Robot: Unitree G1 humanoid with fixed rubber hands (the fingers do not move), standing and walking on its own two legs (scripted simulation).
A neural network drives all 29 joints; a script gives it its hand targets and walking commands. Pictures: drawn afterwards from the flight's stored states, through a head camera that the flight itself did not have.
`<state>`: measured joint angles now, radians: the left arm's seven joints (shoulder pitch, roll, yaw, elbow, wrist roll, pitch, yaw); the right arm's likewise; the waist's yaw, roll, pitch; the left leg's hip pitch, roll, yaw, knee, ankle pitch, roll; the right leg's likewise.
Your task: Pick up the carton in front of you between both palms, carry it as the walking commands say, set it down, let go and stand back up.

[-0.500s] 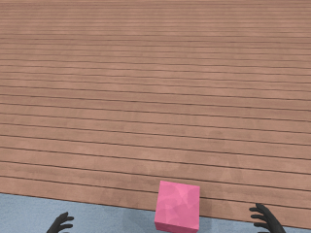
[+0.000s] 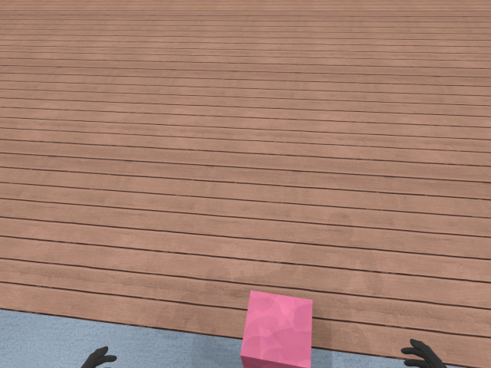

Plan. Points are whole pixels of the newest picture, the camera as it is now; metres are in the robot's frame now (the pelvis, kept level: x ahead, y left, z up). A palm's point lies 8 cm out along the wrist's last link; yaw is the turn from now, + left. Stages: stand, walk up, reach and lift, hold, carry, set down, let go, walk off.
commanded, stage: stand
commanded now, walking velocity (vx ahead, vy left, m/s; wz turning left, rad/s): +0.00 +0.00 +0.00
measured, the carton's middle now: (276, 336) +0.35 -0.06 -0.65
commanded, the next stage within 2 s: none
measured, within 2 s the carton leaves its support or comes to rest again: neither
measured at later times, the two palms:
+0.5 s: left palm out of the picture +0.08 +0.31 -0.09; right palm out of the picture +0.07 -0.30 -0.10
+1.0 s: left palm out of the picture +0.07 +0.31 -0.10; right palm out of the picture +0.06 -0.30 -0.10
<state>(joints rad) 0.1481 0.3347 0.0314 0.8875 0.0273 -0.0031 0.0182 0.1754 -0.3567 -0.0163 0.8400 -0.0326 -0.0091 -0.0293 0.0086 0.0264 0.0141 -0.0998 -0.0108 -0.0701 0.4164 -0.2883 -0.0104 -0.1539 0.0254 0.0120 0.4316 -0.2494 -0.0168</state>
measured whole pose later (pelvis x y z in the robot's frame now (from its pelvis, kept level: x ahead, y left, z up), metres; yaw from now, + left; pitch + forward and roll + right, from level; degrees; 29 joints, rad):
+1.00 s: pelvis -0.02 +0.00 +0.01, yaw -1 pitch -2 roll +0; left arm 0.11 0.38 0.01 1.05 0.01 -0.01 0.01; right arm 0.15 -0.39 0.00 1.01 -0.02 -0.02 -0.02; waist 0.01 0.01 0.03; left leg -0.08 -0.01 -0.05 0.33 -0.22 -0.01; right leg -0.14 0.02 0.03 0.35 -0.18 -0.01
